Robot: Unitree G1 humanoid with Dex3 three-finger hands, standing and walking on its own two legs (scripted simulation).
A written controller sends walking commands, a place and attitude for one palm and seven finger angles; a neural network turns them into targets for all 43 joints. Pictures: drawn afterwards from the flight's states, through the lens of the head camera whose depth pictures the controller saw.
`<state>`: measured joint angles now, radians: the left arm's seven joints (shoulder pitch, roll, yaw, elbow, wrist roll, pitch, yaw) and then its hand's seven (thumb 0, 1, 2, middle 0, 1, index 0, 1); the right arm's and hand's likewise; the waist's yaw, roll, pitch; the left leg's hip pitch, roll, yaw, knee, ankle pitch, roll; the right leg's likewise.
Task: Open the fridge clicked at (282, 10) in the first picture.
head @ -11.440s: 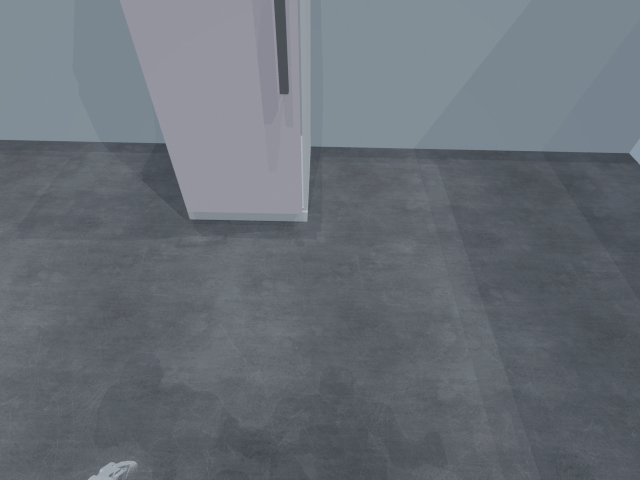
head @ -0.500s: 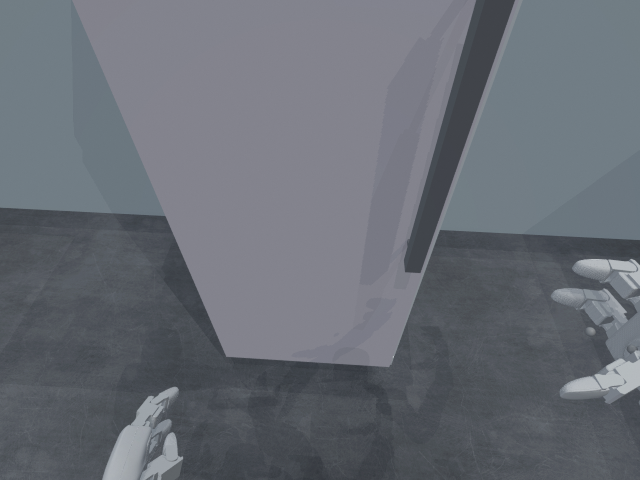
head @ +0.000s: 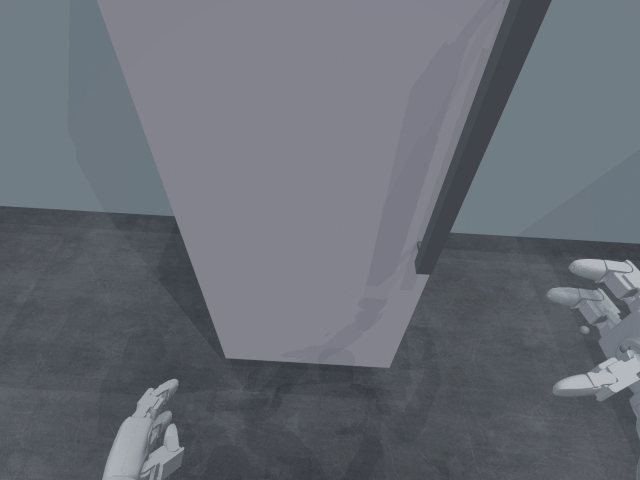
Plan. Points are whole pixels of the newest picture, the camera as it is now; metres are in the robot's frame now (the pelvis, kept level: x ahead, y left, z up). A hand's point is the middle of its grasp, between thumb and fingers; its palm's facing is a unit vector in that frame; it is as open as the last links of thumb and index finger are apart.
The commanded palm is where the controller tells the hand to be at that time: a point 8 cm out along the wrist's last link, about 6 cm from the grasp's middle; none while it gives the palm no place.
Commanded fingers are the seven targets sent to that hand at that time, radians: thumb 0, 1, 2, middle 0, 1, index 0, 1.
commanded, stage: move the hooked fingers beside the handle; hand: right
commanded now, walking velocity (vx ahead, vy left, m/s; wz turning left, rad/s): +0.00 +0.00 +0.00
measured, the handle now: (459, 158) +0.51 -0.17 +0.15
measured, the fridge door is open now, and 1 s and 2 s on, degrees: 0 0 0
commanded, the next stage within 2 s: none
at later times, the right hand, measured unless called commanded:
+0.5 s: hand (560, 293) +0.33 -0.27 +0.09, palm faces +0.04 +1.00 +0.01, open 14.0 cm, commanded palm +0.31 -0.32 +0.10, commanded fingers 0.00 0.50 -0.30 0.30 1.20 0.30 1.20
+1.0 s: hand (531, 255) +0.39 -0.26 +0.09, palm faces +0.02 +1.00 +0.02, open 14.0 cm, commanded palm +0.37 -0.31 +0.09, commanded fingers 0.00 0.50 -0.30 0.30 1.20 0.30 1.20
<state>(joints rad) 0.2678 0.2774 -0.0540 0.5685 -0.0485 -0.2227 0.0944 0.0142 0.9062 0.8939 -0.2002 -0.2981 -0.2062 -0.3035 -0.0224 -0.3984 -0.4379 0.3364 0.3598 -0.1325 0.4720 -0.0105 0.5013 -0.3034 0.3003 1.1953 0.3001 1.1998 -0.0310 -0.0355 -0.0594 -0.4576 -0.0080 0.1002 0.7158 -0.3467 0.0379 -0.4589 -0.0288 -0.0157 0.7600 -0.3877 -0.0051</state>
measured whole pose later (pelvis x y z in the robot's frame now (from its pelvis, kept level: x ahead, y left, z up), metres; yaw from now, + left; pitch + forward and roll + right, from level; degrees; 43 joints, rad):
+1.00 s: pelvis +0.00 -0.03 -0.01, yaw +1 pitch +9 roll +2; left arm 0.34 0.27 -0.05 0.59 -0.04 -0.10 0.07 0.01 0.91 0.89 -0.20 -0.30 -0.21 -0.30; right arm -0.43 -0.41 -0.37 0.69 0.25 -0.21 0.37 -0.01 0.50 -0.30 0.30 1.20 0.30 1.20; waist 0.03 -0.01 -0.07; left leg -0.57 0.01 0.07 0.74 -0.34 0.01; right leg -0.56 -0.01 -0.05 0.80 -0.40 -0.04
